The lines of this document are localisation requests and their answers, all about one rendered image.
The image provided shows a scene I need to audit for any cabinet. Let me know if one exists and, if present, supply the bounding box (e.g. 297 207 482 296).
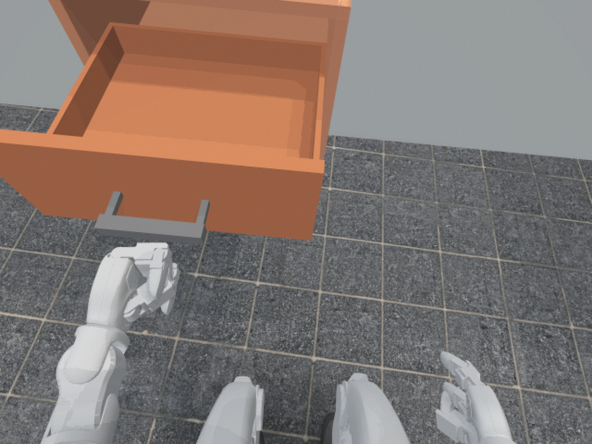
48 0 352 160

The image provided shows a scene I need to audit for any robot thigh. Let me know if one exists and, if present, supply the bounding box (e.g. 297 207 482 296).
336 379 411 444
196 382 265 444

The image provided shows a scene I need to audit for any right robot hand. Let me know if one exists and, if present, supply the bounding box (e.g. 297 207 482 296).
436 351 512 444

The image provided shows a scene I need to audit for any handle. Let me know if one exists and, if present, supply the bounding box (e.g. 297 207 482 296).
94 191 210 245

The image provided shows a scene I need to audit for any drawer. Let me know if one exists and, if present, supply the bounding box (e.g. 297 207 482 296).
0 22 327 241

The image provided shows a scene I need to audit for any right robot thigh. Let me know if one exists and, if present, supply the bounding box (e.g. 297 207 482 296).
336 379 411 444

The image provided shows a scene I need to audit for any left robot thigh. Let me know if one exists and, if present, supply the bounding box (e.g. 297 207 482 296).
196 382 265 444

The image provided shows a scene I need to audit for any left robot hand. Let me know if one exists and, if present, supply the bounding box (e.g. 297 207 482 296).
86 242 180 333

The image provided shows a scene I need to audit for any left robot forearm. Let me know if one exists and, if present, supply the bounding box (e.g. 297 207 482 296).
41 324 130 444

